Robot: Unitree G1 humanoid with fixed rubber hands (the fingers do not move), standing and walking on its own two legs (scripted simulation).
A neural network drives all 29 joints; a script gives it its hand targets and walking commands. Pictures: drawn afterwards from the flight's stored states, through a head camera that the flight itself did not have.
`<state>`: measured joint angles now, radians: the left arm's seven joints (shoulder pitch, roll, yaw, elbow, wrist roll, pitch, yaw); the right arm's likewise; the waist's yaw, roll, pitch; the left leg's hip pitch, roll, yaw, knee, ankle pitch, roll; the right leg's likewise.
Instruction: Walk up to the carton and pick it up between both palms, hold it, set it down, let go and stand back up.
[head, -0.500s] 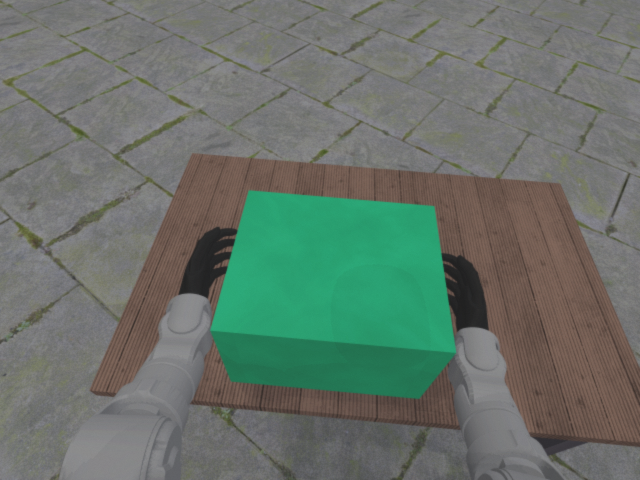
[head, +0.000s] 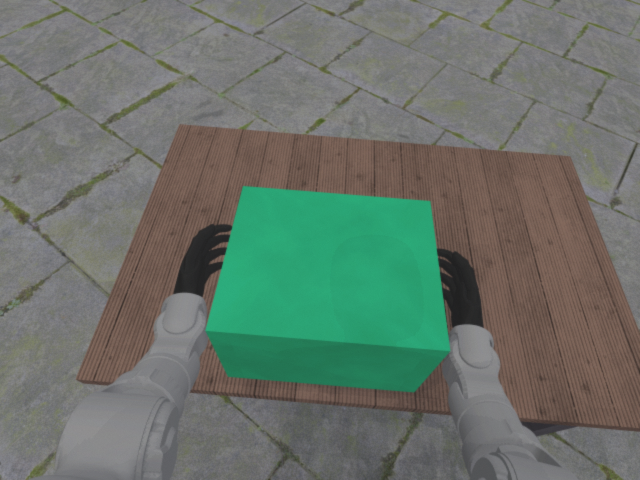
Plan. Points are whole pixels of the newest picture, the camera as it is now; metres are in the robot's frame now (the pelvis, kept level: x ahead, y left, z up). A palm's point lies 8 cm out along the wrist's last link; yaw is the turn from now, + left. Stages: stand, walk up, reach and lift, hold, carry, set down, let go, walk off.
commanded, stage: set down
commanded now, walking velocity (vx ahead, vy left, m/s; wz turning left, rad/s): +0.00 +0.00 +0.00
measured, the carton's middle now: (328, 289) +0.39 -0.03 -0.05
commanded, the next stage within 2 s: none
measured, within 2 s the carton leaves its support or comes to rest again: rests again in 1.02 s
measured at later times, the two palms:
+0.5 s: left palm (193, 298) +0.38 +0.16 -0.04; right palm (453, 329) +0.32 -0.20 -0.05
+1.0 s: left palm (196, 293) +0.38 +0.15 -0.04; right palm (455, 318) +0.33 -0.21 -0.05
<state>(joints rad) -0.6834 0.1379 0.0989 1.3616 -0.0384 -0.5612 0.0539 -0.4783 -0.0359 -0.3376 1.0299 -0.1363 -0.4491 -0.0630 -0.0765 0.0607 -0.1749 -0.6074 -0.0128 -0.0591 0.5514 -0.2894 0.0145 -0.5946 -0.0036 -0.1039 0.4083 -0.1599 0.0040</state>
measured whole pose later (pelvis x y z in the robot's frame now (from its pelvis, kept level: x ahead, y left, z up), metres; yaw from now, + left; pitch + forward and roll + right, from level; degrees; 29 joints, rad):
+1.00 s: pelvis -0.04 +0.01 -0.04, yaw -3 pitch +27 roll -2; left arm -0.92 0.20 0.08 1.62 -0.12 -0.63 0.05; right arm -0.80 -0.12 -0.37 1.41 -0.12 -0.53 -0.05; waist -0.05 0.04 -0.23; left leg -0.94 -0.01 0.00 0.82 -0.35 0.03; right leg -0.97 -0.01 -0.04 0.71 -0.22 0.01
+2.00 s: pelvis -0.07 -0.01 -0.04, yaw -2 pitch +20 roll -1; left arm -0.87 0.39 -0.14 1.25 -0.41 -0.20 -0.02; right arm -0.76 -0.35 0.09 1.12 0.45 -0.18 -0.03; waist -0.06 0.00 -0.25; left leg -0.85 -0.01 -0.01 0.87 -0.36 0.01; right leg -0.89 -0.01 -0.06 0.78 -0.24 -0.01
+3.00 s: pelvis -0.06 -0.02 -0.01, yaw +0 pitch +1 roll -1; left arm -0.22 0.37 -0.08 0.92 -0.35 -0.37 -0.07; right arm -0.12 -0.18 0.05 0.84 0.33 -0.38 -0.05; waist -0.06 -0.02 -0.05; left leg -0.38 -0.01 -0.05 0.69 -0.33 -0.01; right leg -0.41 0.00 -0.09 0.63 -0.24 -0.03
